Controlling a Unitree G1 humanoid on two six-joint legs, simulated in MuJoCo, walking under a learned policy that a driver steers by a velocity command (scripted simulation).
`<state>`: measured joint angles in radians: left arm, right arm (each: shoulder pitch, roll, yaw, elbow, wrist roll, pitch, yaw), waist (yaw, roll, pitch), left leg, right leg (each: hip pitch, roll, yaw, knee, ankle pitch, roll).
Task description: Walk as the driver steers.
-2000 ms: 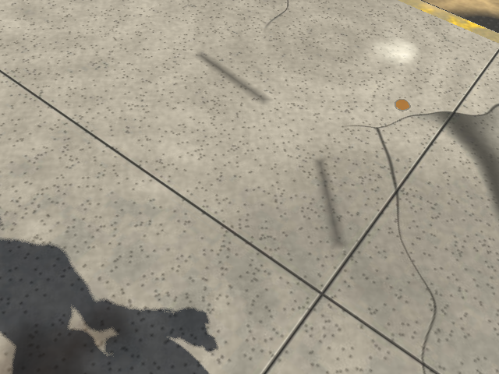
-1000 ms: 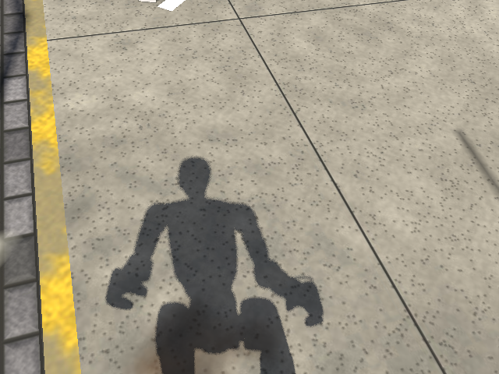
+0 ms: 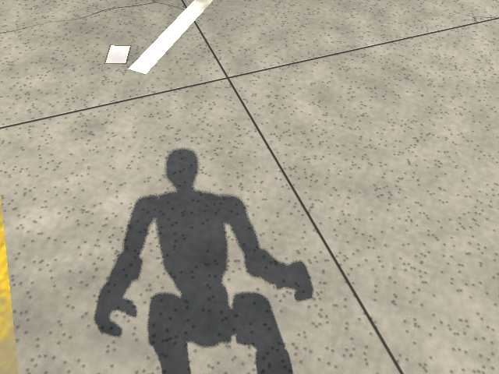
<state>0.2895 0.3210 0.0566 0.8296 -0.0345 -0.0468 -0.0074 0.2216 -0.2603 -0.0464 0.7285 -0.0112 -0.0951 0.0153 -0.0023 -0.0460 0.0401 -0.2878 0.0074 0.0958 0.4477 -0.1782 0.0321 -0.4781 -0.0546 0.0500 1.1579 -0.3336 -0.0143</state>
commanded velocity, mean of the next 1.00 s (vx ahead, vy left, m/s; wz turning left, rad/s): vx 0.50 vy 0.00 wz -0.52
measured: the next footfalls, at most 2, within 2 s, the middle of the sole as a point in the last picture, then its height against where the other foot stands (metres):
right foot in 0.36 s outside the picture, level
left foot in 0.84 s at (275, 298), level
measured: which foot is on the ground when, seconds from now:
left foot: down 0.00-0.38, up 0.40-0.82, down 0.84-1.00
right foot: up 0.00-0.34, down 0.36-0.86, up 0.88-1.00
